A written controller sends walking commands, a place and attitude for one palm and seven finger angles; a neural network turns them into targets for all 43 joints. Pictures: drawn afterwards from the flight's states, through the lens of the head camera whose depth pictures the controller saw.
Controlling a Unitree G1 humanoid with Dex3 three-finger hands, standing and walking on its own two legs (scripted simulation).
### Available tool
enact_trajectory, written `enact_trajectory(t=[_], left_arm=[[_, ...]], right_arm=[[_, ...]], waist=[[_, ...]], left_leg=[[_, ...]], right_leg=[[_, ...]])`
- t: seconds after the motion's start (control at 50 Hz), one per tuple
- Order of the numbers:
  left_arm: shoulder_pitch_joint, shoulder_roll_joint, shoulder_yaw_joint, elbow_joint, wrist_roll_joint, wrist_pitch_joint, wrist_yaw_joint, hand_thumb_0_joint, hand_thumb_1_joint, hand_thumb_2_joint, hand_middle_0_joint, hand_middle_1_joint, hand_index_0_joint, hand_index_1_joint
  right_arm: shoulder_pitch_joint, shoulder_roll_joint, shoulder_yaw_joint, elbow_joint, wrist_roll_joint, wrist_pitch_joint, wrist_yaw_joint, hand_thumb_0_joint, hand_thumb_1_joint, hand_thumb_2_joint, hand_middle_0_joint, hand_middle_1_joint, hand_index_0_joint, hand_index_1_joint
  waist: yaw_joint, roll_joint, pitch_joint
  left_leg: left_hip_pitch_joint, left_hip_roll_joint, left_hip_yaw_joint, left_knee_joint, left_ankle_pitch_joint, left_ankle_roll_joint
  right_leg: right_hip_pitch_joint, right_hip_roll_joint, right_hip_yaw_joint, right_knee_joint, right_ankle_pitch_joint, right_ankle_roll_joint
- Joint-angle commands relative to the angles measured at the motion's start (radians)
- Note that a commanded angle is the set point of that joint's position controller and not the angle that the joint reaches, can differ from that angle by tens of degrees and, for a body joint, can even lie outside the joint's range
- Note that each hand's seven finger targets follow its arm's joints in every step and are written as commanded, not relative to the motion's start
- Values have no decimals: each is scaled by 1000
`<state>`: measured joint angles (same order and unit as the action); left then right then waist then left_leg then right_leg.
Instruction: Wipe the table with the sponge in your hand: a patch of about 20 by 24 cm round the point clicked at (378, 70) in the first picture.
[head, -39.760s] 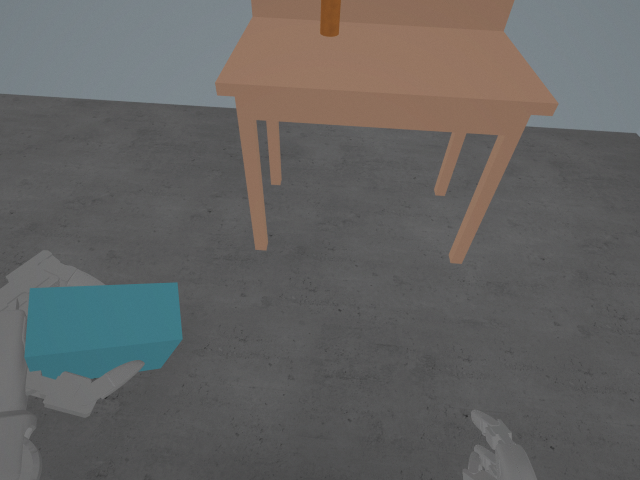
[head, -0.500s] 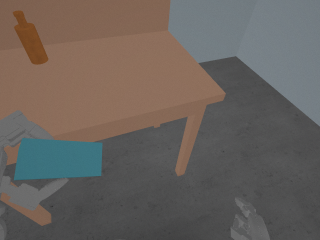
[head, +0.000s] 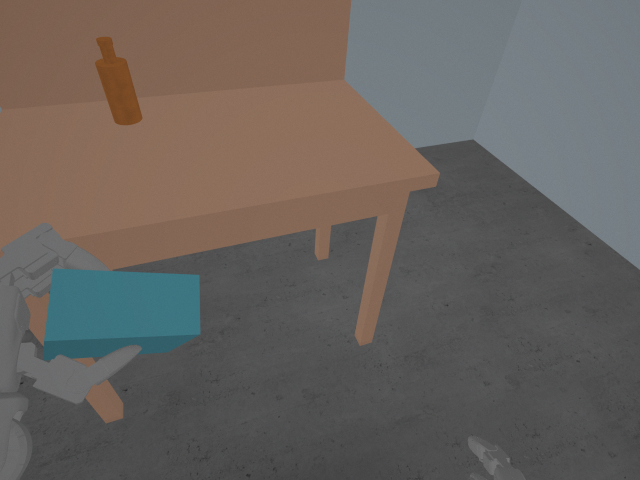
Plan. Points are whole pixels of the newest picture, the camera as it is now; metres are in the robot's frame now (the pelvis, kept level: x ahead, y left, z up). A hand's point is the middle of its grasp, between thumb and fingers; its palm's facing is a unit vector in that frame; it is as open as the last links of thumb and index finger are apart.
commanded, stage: stop stepping back and stand still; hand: left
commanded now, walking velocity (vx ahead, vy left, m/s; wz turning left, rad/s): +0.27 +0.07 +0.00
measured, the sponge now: (141, 317) +0.23 +0.19 +0.17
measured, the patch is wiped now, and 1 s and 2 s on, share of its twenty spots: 1.00 1.00 1.00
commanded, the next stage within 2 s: stand and wait in 0.46 s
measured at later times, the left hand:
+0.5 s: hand (83, 358) +0.16 +0.20 +0.20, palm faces +0.36 -0.86 -0.37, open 9.8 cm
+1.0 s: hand (56, 315) +0.20 +0.24 +0.20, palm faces +0.43 -0.81 -0.39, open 9.8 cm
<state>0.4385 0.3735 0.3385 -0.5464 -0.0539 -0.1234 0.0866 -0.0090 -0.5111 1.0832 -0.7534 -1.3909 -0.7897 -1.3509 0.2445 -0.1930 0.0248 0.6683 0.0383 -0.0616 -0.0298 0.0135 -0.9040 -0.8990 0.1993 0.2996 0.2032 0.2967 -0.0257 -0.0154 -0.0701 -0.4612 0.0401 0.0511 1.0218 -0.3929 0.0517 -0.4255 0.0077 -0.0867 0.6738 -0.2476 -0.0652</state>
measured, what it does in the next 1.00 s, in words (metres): steps on the spot: right foot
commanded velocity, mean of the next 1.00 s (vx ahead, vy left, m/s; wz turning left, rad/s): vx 0.06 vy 0.01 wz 0.00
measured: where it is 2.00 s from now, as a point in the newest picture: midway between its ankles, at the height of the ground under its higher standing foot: outside the picture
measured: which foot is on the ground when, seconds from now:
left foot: down 0.00-1.00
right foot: down 0.00-0.04, up 0.06-0.30, down 0.32-1.00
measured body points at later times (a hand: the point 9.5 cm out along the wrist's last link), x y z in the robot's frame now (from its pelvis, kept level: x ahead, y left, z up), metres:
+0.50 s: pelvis -0.04 -0.02 +0.01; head -0.05 -0.01 +0.46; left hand +0.14 +0.24 +0.22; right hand +0.11 -0.27 -0.07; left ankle -0.02 +0.11 -0.70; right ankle +0.01 -0.13 -0.71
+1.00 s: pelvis -0.01 -0.01 +0.02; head +0.00 -0.01 +0.47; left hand +0.17 +0.28 +0.22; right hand +0.18 -0.24 -0.06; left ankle +0.01 +0.12 -0.72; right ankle +0.00 -0.12 -0.72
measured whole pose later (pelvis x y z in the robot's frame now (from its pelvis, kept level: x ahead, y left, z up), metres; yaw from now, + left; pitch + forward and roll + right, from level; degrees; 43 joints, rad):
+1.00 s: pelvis -0.01 -0.01 +0.02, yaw +1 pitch -1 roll -1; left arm 0.47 0.37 0.35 -0.53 -0.05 -0.14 0.15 -0.01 -0.51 1.08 -0.76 -1.39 -0.79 -1.35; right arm 0.18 -0.22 0.01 0.62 0.02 -0.09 -0.07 0.01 -0.90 -0.90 0.20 0.30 0.20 0.30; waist 0.01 0.02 0.01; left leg -0.27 0.04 0.01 0.55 -0.26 -0.02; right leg -0.24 0.00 -0.06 0.51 -0.26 -0.01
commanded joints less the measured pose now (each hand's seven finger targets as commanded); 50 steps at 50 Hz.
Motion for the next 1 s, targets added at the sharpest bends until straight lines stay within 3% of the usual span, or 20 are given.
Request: enact_trajectory(t=[0.0, 0.02, 0.04, 0.06, 0.1, 0.22, 0.26, 0.3, 0.34, 0.38, 0.46, 0.5, 0.52, 0.54, 0.6, 0.66, 0.74, 0.78, 0.84, 0.98], left_arm=[[-97, 218, 164, -286, -21, -77, 71, 0, 100, 1300, -1200, -1600, -1200, -1600], [-95, 193, 154, -275, -23, -78, 78, 0, 100, 1300, -1200, -1600, -1200, -1600], [-175, 216, 163, -296, -6, -87, 82, 0, 100, 1300, -1200, -1600, -1200, -1600], [-218, 242, 190, -244, 11, -90, 82, 0, 100, 1300, -1200, -1600, -1200, -1600], [-172, 223, 167, -149, 14, -71, 78, 0, 100, 1300, -1200, -1600, -1200, -1600], [-115, 129, 73, -81, -7, -34, 60, 0, 100, 1300, -1200, -1600, -1200, -1600], [-68, 136, 82, -91, -3, -33, 61, 0, 100, 1300, -1200, -1600, -1200, -1600], [-120, 195, 99, -160, 3, -37, 48, 0, 100, 1300, -1200, -1600, -1200, -1600], [-237, 247, 148, -299, -3, -76, 51, 0, 100, 1300, -1200, -1600, -1200, -1600], [-180, 259, 169, -331, -6, -74, 60, 0, 100, 1300, -1200, -1600, -1200, -1600], [-93, 210, 142, -324, -13, -72, 89, 0, 100, 1300, -1200, -1600, -1200, -1600], [-101, 169, 134, -306, -19, -81, 109, 0, 100, 1300, -1200, -1600, -1200, -1600], [-88, 169, 130, -238, -15, -67, 113, 0, 100, 1300, -1200, -1600, -1200, -1600], [-113, 207, 177, -228, 1, -66, 106, 0, 100, 1300, -1200, -1600, -1200, -1600], [-82, 165, 139, -99, -2, -50, 93, 0, 100, 1300, -1200, -1600, -1200, -1600], [-68, 164, 104, -80, -8, -49, 66, 0, 100, 1300, -1200, -1600, -1200, -1600], [-80, 201, 142, -230, -13, -82, 65, 0, 100, 1300, -1200, -1600, -1200, -1600], [-55, 191, 143, -263, -14, -91, 81, 0, 100, 1300, -1200, -1600, -1200, -1600], [-56, 174, 129, -286, -14, -92, 98, 0, 100, 1300, -1200, -1600, -1200, -1600], [-79, 148, 112, -153, -10, -62, 90, 0, 100, 1300, -1200, -1600, -1200, -1600]], right_arm=[[-126, -126, -27, -202, -20, -92, -45, 0, -900, -900, 200, 300, 200, 300], [-121, -163, -38, -219, -29, -104, -53, 0, -900, -900, 200, 300, 200, 300], [-133, -154, -38, -219, -20, -122, -48, 0, -900, -900, 200, 300, 200, 300], [-148, -156, -53, -214, -13, -140, -43, 0, -900, -900, 200, 300, 200, 300], [-71, -135, -49, -166, -8, -138, -26, 0, -900, -900, 200, 300, 200, 300], [-128, -157, -38, -205, -13, -114, -35, 0, -900, -900, 200, 300, 200, 300], [-139, -163, -44, -213, -23, -102, -35, 0, -900, -900, 200, 300, 200, 300], [-140, -148, -69, -210, -10, -87, -25, 0, -900, -900, 200, 300, 200, 300], [-163, -131, -61, -200, -14, -97, -19, 0, -900, -900, 200, 300, 200, 300], [-124, -144, -74, -178, -15, -87, -23, 0, -900, -900, 200, 300, 200, 300], [-146, -127, -48, -190, -29, -86, -59, 0, -900, -900, 200, 300, 200, 300], [-133, -171, -55, -202, -34, -103, -67, 0, -900, -900, 200, 300, 200, 300], [-130, -154, -52, -211, -25, -107, -70, 0, -900, -900, 200, 300, 200, 300], [-144, -157, -72, -204, -27, -110, -68, 0, -900, -900, 200, 300, 200, 300], [-114, -149, -50, -193, -12, -114, -53, 0, -900, -900, 200, 300, 200, 300], [-146, -133, -64, -209, -9, -95, -30, 0, -900, -900, 200, 300, 200, 300], [-157, -125, -57, -209, -13, -88, -23, 0, -900, -900, 200, 300, 200, 300], [-148, -120, -50, -208, -24, -87, -33, 0, -900, -900, 200, 300, 200, 300], [-176, -154, -62, -223, -24, -89, -49, 0, -900, -900, 200, 300, 200, 300], [-163, -144, -63, -211, -16, -83, -47, 0, -900, -900, 200, 300, 200, 300]], waist=[[1, 169, -67], [0, 415, -46], [-2, 440, 2], [20, 252, -8], [-4, 143, -17], [14, 217, 66], [51, 91, 5], [37, -345, -30], [13, -117, -74], [5, -94, -6], [-6, 91, -15], [8, 414, -11], [0, 395, 16], [52, 245, -74], [30, 146, -6], [13, -257, 26], [10, -63, 17], [2, -13, -37], [37, 178, -51], [18, 6, -84]], left_leg=[[255, 14, -29, -578, -151, 38], [264, 168, -342, -779, -346, 103], [192, 310, -521, -867, -370, 185], [173, 310, -474, -824, -163, 196], [268, 262, -395, -742, -40, 167], [-21, 177, -197, -754, -267, 69], [-123, 90, -103, -490, -267, 33], [-260, -46, -16, 127, -124, -14], [-194, 16, -98, 207, -21, -29], [-16, 70, -115, 53, -9, -13], [304, 15, -6, -476, -4, -1], [253, 191, -376, -755, -288, 95], [212, 264, -481, -822, -269, 139], [205, 211, -290, -751, -31, 102], [88, 124, -182, -561, 92, 42], [-87, -24, -49, -105, 1, -42], [42, 40, -83, -296, 28, -25], [204, 15, -61, -523, 198, -20], [256, 133, -231, -642, 255, 24], [262, 59, -118, -535, 381, -22]], right_leg=[[-131, -117, 139, -91, -427, -30], [-191, 8, 46, 225, -354, 22], [-294, 29, 59, 492, -304, 59], [-297, -17, 134, 585, -224, 62], [-345, -53, 111, 549, -173, 71], [139, -5, -36, -14, -187, 60], [376, 14, -38, -202, -121, 34], [354, -343, 526, -466, -162, -108], [253, -399, 513, -478, -209, -146], [17, -370, 413, -464, -354, -129], [-88, -204, 150, -234, -397, -44], [-83, -23, 32, 72, -311, 43], [-101, 9, 31, 221, -301, 71], [0, -9, 68, 248, -291, 68], [212, -18, 36, -201, -39, 80], [269, -337, 492, -452, 96, -62], [228, -310, 314, -355, 200, -74], [221, -226, 213, -283, 145, -19], [182, -75, 119, -200, 49, 61], [269, -103, 157, -263, 264, 49]])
